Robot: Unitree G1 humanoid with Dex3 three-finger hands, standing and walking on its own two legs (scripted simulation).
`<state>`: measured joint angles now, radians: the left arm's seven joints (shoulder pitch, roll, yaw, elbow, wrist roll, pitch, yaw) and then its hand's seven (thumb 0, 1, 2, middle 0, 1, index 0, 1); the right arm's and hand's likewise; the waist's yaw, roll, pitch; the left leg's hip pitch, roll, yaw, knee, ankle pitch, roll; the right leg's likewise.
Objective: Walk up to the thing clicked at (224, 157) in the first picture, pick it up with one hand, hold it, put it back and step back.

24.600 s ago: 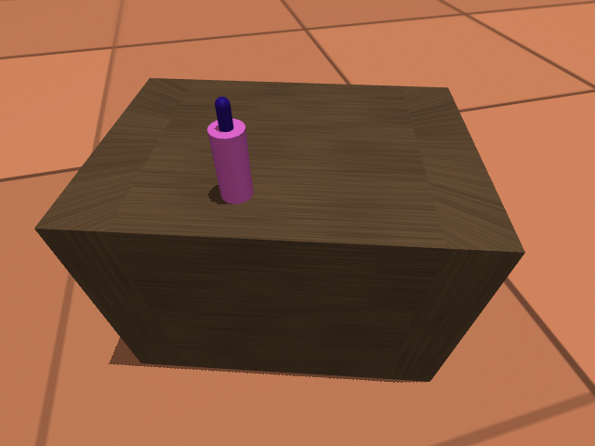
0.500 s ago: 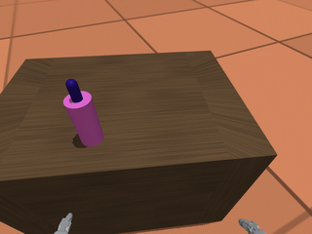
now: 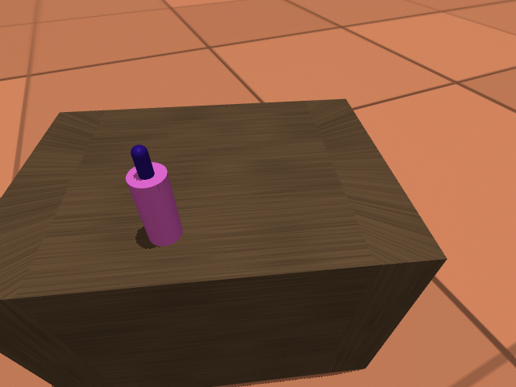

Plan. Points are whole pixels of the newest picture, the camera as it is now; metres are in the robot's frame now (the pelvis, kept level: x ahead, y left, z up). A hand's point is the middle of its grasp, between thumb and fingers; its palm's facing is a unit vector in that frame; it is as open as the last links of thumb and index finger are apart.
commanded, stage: home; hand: left
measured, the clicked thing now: (153, 195) +0.49 +0.21 +0.05
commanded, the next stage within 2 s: stand in 1.28 s
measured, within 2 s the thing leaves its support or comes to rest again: neither
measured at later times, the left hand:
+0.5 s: hand out of the picture +0.05 +0.26 -0.15, palm faces -0.05 -0.93 -0.36, open 17.5 cm
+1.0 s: hand out of the picture +0.10 +0.24 -0.14, palm faces -0.05 -0.94 -0.35, open 17.5 cm
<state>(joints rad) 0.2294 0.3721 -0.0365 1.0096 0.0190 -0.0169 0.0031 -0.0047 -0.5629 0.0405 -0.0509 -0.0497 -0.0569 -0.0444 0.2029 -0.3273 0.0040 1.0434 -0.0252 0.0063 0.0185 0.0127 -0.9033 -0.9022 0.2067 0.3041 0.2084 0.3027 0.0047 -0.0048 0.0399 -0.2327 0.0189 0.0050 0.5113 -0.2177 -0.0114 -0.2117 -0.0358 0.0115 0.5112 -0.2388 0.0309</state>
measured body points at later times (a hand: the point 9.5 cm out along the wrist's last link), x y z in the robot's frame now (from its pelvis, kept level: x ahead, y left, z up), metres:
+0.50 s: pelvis +0.00 +0.00 +0.01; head +0.00 -0.01 +0.46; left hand +0.05 +0.30 -0.12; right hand +0.07 -0.30 -0.13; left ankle +0.04 +0.13 -0.74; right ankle +0.03 -0.14 -0.74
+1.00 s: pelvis +0.02 -0.01 +0.01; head +0.03 -0.01 +0.46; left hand +0.10 +0.29 -0.12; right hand +0.09 -0.31 -0.13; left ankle +0.04 +0.13 -0.74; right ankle +0.03 -0.14 -0.74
